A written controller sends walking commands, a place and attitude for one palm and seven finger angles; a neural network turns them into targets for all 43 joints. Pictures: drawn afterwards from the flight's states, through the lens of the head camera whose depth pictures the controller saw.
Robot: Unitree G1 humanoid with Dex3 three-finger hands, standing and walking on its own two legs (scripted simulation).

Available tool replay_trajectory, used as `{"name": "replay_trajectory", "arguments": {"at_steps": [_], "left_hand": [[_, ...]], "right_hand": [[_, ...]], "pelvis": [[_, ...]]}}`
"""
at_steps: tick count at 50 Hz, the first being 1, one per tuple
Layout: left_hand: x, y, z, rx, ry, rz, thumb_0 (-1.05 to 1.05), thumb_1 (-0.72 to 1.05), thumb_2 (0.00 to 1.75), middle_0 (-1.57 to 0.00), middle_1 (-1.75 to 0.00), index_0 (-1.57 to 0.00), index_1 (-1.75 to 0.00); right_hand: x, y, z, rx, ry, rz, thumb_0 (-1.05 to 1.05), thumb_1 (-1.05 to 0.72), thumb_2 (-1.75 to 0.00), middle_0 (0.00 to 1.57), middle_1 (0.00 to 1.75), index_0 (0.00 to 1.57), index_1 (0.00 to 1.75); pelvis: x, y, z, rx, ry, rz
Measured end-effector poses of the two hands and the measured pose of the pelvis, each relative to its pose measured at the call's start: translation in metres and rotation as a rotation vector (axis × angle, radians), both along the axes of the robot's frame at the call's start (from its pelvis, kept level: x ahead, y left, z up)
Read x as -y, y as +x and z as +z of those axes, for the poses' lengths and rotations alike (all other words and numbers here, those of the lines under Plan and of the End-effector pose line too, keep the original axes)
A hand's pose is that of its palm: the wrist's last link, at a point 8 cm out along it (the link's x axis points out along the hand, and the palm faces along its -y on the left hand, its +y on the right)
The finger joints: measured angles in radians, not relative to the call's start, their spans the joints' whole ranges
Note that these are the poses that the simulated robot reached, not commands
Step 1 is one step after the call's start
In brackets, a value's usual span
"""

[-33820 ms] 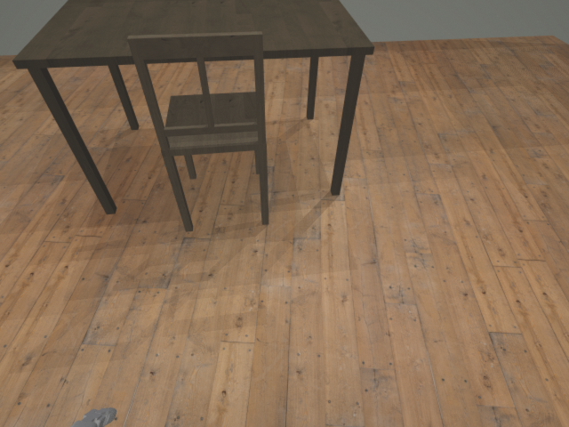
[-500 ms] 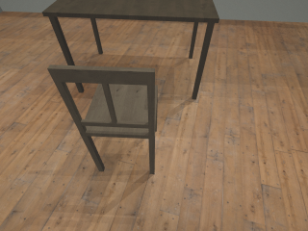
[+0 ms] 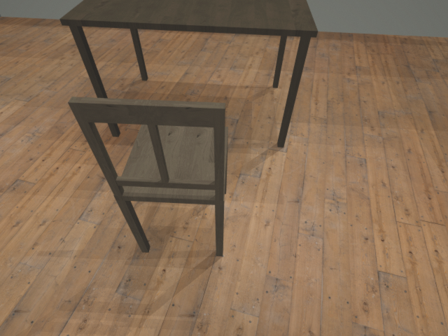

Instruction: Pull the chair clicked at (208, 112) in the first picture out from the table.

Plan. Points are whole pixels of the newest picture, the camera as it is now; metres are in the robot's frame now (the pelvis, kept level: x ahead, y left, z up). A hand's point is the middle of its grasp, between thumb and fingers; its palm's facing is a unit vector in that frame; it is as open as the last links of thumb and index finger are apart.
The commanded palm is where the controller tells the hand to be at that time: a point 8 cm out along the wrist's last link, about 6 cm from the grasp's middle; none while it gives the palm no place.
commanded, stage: let the arm hang, fingers relaxed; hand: left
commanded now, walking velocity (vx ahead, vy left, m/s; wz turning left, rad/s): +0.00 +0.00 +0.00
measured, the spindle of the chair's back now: (159, 154) +0.60 +0.23 -0.10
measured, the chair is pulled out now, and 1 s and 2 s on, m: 0.63 0.63 0.63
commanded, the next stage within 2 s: look to check the result in 0.06 s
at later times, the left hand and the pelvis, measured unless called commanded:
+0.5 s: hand out of the picture +0.00 +0.16 -0.17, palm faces +0.04 -0.98 -0.18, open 7.3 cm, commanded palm none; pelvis +0.01 +0.00 +0.00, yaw +0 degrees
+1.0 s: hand out of the picture +0.00 +0.15 -0.17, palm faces +0.04 -0.98 -0.17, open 7.3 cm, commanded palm none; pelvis +0.02 -0.01 +0.00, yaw +0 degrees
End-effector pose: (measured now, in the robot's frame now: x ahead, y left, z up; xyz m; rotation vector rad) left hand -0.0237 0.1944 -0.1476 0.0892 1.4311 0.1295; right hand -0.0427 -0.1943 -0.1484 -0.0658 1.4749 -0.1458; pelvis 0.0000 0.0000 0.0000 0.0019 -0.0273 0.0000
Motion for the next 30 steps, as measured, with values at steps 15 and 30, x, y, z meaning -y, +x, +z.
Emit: {"name": "replay_trajectory", "arguments": {"at_steps": [15, 30], "left_hand": [[-0.012, 0.015, 0.003, 0.013, 0.034, 0.004, 0.0, 0.91, 0.9, -0.2, -0.3, -0.2, -0.3], [-0.009, 0.017, 0.004, 0.003, 0.036, -0.002, 0.0, 0.91, 0.9, -0.2, -0.3, -0.2, -0.3]], "right_hand": [[0.001, 0.026, -0.001, 0.037, -0.006, 0.009, 0.0, -0.91, -0.9, 0.2, 0.29, 0.19, 0.3], [0.01, 0.03, -0.001, 0.029, -0.015, 0.011, 0.0, -0.91, -0.9, 0.2, 0.29, 0.19, 0.3]], "pelvis": [[-0.001, 0.01, 0.001, 0.0, 0.004, 0.0], [0.003, 0.014, 0.001, 0.001, 0.006, -0.001]]}}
